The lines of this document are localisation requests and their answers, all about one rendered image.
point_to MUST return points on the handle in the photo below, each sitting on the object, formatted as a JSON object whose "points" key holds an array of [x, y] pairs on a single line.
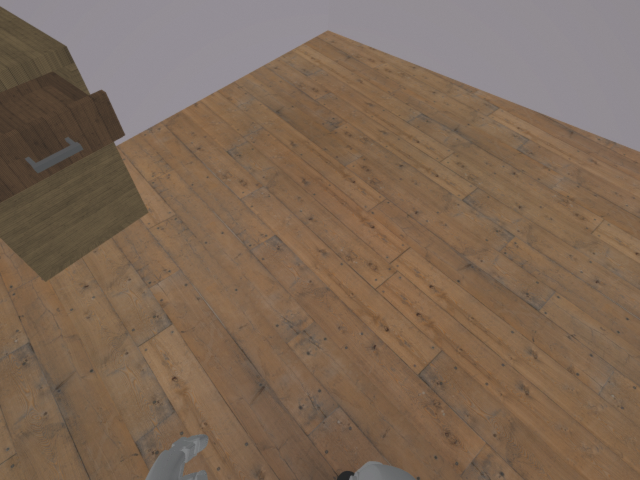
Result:
{"points": [[57, 157]]}

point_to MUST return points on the right robot shin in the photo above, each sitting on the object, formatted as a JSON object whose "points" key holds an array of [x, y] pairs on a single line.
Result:
{"points": [[368, 463]]}

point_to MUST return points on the drawer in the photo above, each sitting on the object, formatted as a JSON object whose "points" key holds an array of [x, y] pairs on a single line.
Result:
{"points": [[35, 119]]}

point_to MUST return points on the robot left hand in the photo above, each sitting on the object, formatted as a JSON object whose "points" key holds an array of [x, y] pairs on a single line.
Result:
{"points": [[170, 463]]}

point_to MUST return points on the cabinet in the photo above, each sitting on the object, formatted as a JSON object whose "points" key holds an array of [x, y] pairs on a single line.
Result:
{"points": [[60, 219]]}

